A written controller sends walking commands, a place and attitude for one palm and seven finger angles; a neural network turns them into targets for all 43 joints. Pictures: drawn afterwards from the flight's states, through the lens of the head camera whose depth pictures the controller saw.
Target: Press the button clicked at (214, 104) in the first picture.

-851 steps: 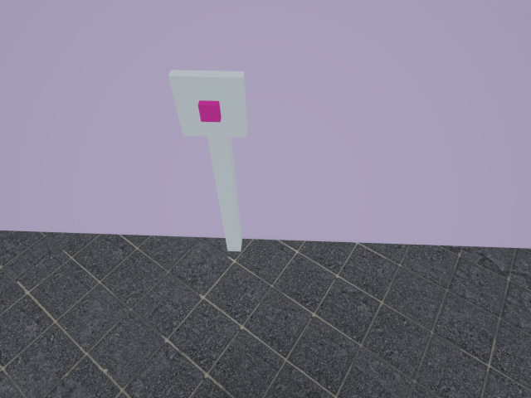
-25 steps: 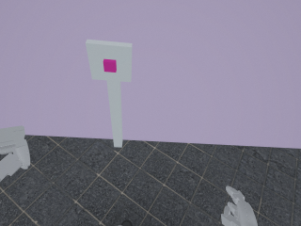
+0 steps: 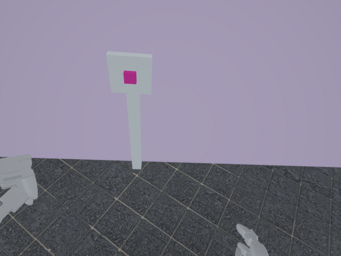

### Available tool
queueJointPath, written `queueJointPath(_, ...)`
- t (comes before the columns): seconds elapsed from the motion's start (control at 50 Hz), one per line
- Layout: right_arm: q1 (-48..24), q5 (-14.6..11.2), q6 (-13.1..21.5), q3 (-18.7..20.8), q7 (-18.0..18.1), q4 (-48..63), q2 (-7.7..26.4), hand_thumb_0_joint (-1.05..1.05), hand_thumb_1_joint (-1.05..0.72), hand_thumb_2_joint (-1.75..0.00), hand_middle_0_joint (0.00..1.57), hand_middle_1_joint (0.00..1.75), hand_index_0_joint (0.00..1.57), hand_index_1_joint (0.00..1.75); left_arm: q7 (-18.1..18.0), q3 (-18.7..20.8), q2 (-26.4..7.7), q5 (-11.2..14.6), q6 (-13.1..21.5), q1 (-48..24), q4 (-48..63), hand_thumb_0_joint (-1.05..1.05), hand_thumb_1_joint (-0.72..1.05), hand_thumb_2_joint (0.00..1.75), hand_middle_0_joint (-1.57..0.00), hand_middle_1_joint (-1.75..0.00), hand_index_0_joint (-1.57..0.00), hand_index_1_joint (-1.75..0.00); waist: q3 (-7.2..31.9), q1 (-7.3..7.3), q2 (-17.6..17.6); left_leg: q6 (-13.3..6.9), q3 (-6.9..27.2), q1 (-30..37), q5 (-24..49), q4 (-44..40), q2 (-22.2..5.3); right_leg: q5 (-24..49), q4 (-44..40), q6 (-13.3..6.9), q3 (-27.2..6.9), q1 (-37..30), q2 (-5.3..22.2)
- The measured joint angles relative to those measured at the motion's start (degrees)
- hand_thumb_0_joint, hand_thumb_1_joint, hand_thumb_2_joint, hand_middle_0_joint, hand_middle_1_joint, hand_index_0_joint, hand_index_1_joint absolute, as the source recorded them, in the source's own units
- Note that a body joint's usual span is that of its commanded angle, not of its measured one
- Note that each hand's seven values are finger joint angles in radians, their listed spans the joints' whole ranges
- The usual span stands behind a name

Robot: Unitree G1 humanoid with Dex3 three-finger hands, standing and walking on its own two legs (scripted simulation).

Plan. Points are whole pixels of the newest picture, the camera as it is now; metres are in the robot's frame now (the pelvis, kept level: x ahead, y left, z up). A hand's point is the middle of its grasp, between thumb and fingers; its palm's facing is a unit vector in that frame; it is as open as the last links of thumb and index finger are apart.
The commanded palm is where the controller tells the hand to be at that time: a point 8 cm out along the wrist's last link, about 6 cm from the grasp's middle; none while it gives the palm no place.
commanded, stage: stop stepping back and stand still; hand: left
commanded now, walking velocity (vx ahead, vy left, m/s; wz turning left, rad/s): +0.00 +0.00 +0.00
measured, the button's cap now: (130, 77) +0.79 +0.19 -0.01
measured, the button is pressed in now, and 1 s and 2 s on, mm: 0 0 0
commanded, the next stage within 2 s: let the arm hang, fingers relaxed in 0.20 s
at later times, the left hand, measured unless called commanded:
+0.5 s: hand out of the picture +0.14 +0.22 -0.11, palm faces +0.05 -0.94 -0.33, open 3.0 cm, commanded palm none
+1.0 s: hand out of the picture -0.06 +0.16 -0.17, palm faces +0.07 -0.97 -0.23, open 6.5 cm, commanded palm none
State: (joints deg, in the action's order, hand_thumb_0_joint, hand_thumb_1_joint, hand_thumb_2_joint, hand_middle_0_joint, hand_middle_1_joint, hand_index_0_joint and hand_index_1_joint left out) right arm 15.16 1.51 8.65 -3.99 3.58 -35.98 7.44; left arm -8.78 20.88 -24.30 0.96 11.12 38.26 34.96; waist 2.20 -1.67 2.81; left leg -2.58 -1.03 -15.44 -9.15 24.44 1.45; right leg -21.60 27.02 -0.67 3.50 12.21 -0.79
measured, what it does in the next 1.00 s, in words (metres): stands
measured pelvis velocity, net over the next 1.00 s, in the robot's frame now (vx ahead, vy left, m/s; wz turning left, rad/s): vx -0.01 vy -0.02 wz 0.04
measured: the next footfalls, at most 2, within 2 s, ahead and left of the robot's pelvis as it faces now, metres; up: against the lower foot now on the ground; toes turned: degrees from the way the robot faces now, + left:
none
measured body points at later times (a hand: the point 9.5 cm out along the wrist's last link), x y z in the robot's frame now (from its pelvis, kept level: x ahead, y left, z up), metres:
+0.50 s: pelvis -0.01 +0.00 -0.01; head -0.01 -0.01 +0.44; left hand +0.14 +0.27 -0.09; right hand +0.13 -0.26 -0.13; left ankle +0.04 +0.09 -0.74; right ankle +0.00 -0.11 -0.74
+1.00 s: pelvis -0.01 -0.02 +0.00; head +0.01 -0.03 +0.45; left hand -0.06 +0.21 -0.15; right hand -0.02 -0.23 -0.17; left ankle +0.04 +0.09 -0.74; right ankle +0.00 -0.11 -0.74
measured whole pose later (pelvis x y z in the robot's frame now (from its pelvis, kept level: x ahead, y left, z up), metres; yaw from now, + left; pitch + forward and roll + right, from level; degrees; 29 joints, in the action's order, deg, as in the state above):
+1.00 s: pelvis -0.01 -0.02 +0.00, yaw +2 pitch -2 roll -1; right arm 17.3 0.9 -1.5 -0.3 2.0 -65.3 8.0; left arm -1.5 0.3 -9.5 -0.3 -0.5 19.0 -67.4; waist -3.7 0.0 -2.0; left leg -1.1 1.3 -14.1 -8.5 24.6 1.1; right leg -13.2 23.6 -2.9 4.3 8.7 -2.0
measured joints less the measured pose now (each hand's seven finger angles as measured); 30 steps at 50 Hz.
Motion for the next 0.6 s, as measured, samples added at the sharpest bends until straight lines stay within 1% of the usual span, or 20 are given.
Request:
queueJointPath(0.02,-0.4,0.1,-0.5,0.1,0.1,0.3,0.2,0.02,-0.9,-0.9,0.2,0.3,0.2,0.3,0.2,0.0,-0.2,0.0,0.1,0.3,-0.3,0.01,0.9,0.9,-1.3,-1.49,-1.31,-1.5,0.0,0.1,-0.5,0.1,-0.2,-0.7,-0.3,1.0,-0.1,2.7,-1.6,-0.4,0.0,-0.3,-0.1)
queueJointPath(0.06,-1.2,0.3,-1.7,0.8,0.2,0.3,1.0,0.02,-0.89,-0.9,0.2,0.3,0.2,0.3,0.6,-0.1,-0.2,0.3,-0.1,0.0,-1.6,0.01,0.89,0.9,-1.3,-1.49,-1.31,-1.5,-0.5,0.16,-2.1,0.5,0.1,-1.7,-1.3,3.0,-0.7,7.4,-2.1,-1.0,0.4,-0.1,-0.6)
queueJointPath(0.1,-1.5,-0.1,-2.6,1.5,0.4,-0.2,2.0,0.02,-0.89,-0.9,0.21,0.3,0.21,0.3,0.7,-0.2,0.2,0.7,-0.5,-0.4,-2.6,0.01,0.89,0.9,-1.31,-1.49,-1.31,-1.5,-0.3,0.62,-3.0,1.2,0.3,-3.0,-4.1,6.0,-1.0,9.0,-1.6,-1.4,0.6,0.3,-0.9)
queueJointPath(0.14,-1.5,-0.5,-3.2,2.3,0.6,-0.9,3.3,0.02,-0.89,-0.9,0.2,0.3,0.21,0.3,0.5,-0.6,1.4,0.9,-0.8,-0.8,-3.3,0.01,0.89,0.9,-1.31,-1.49,-1.31,-1.5,-0.1,1.05,-3.8,1.4,0.5,-3.9,-5.6,8.2,-1.5,8.3,-0.6,-1.2,0.8,0.5,-1.4)
queueJointPath(0.18,-1.3,-0.9,-3.5,2.9,1.0,-1.8,4.5,0.02,-0.9,-0.9,0.2,0.3,0.2,0.3,0.3,-1.1,2.8,0.8,-0.9,-1.4,-3.9,0.01,0.89,0.9,-1.31,-1.49,-1.31,-1.5,-0.2,1.36,-4.0,0.7,0.5,-3.4,-3.5,8.4,-1.6,7.3,0.5,-0.9,1.0,0.2,-1.4)
queueJointPath(0.24,-0.9,-1.0,-3.2,3.4,1.8,-2.6,5.2,0.02,-0.9,-0.9,0.2,0.3,0.2,0.3,0.0,-1.7,4.3,0.4,-0.9,-2.3,-5.1,0.01,0.89,0.9,-1.31,-1.49,-1.31,-1.5,-0.3,1.85,-2.6,-0.2,-0.2,-1.5,-3.6,6.8,-0.7,6.4,1.2,-0.4,0.3,-0.4,-0.4)
queueJointPath(0.3,-0.5,-0.8,-2.2,3.3,2.2,-1.8,4.9,0.02,-0.9,-0.9,0.2,0.3,0.2,0.3,-0.1,-1.6,4.1,-0.5,-0.6,-3.3,-5.8,0.01,0.89,0.9,-1.31,-1.49,-1.31,-1.5,-0.4,1.52,-1.3,-0.3,-0.4,-0.2,-2.1,3.4,0.4,5.1,1.6,0.3,-0.9,-0.2,0.1)
queueJointPath(0.32,-0.7,-0.8,-0.9,3.8,1.1,-2.5,5.4,0.02,-0.9,-0.9,0.2,0.3,0.2,0.3,1.0,-2.5,3.5,-1.3,0.3,-5.4,-8.9,0.01,0.89,0.9,-1.31,-1.49,-1.31,-1.5,-0.2,1.41,-1.8,-0.3,0.2,-1.1,-1.7,3.5,0.7,7.0,2.1,0.1,-0.6,0.5,0.3)
queueJointPath(0.34,-1.3,-1.0,-0.7,4.2,-0.3,-3.7,6.3,0.02,-0.9,-0.9,0.2,0.3,0.2,0.3,2.8,-4.4,2.9,-1.9,-0.2,-8.9,-14.5,0.01,0.9,0.9,-1.3,-1.49,-1.31,-1.5,-0.1,1.64,-2.6,-0.4,0.7,-2.3,-1.7,4.5,1.1,7.4,2.7,0.1,-0.4,1.2,0.6)
queueJointPath(0.38,-3.5,-1.2,-2.8,4.6,-2.2,-6.8,8.2,0.01,-0.9,-0.9,0.2,0.3,0.2,0.3,5.7,-8.8,3.2,-2.3,-4.1,-15.8,-29.1,0.0,0.9,0.9,-1.29,-1.48,-1.3,-1.49,0.1,2.29,-4.5,-0.5,1.1,-4.4,-2.3,6.6,1.4,4.9,3.9,0.0,0.0,2.4,0.8)
queueJointPath(0.4,-4.6,-1.2,-4.0,4.6,-2.7,-8.3,8.7,0.01,-0.9,-0.9,0.2,0.3,0.2,0.3,6.5,-10.8,4.0,-2.6,-6.4,-18.8,-37.2,0.0,0.9,0.9,-1.28,-1.47,-1.29,-1.48,0.0,2.23,-5.4,-0.4,1.3,-4.9,-2.6,7.4,1.4,4.5,4.6,-0.1,0.2,2.9,0.8)
queueJointPath(0.44,-6.1,-0.9,-5.8,4.5,-3.2,-10.5,8.7,0.01,-0.9,-0.9,0.2,0.3,0.2,0.3,7.6,-14.1,5.8,-2.9,-10.2,-22.9,-52.0,0.0,0.91,0.9,-1.24,-1.44,-1.25,-1.45,-0.5,1.58,-5.8,-0.3,1.4,-5.1,-2.9,8.2,1.3,4.3,5.7,-0.4,0.3,3.3,0.8)
queueJointPath(0.48,-6.6,-0.6,-7.0,4.1,-3.5,-12.0,8.0,0.01,-0.9,-0.9,0.2,0.3,0.2,0.3,8.2,-16.7,7.6,-3.0,-12.5,-24.8,-64.0,0.0,0.91,0.9,-1.2,-1.4,-1.2,-1.4,-1.5,0.71,-5.1,-0.1,1.4,-4.6,-3.0,8.4,1.3,4.0,6.2,-0.7,0.3,3.0,0.7)
queueJointPath(0.52,-6.3,-0.3,-7.9,3.8,-3.5,-13.5,7.2,0.01,-0.9,-0.9,0.2,0.3,0.2,0.3,8.5,-19.0,9.7,-2.8,-13.8,-25.2,-73.3,0.0,0.91,0.9,-1.14,-1.34,-1.15,-1.35,-2.6,0.09,-4.0,0.1,1.4,-3.8,-2.7,7.7,1.1,4.2,5.7,-0.9,0.3,2.2,0.5)
queueJointPath(0.56,-5.6,-0.2,-8.6,3.4,-3.4,-15.3,6.5,0.01,-0.9,-0.9,0.2,0.3,0.2,0.3,8.7,-20.7,12.0,-2.5,-14.1,-24.7,-80.4,0.01,0.91,0.9,-1.08,-1.28,-1.09,-1.28,-3.8,0.0,-3.1,0.4,1.5,-2.9,-2.1,6.3,0.7,5.1,4.1,-1.0,0.3,1.3,0.1)
queueJointPath(0.58,-5.1,-0.2,-8.9,3.3,-3.3,-16.5,6.1,0.01,-0.9,-0.9,0.2,0.3,0.2,0.3,8.1,-21.2,12.9,-2.9,-13.9,-24.2,-83.4,0.01,0.91,0.9,-1.05,-1.25,-1.05,-1.25,-4.3,0.12,-2.7,0.5,1.6,-2.4,-1.6,5.5,0.6,5.6,3.1,-1.2,0.4,0.8,-0.1)
queueJointPath(0.6,-4.5,-0.2,-9.2,3.2,-3.1,-17.6,5.6,0.01,-0.9,-0.9,0.2,0.3,0.2,0.3,7.3,-21.2,13.1,-3.2,-13.8,-23.7,-86.1,0.01,0.91,0.9,-1.01,-1.23,-1.02,-1.21,-4.8,0.35,-2.3,0.7,1.8,-2.1,-1.2,4.7,0.4,6.1,2.1,-1.3,0.5,0.3,-0.3)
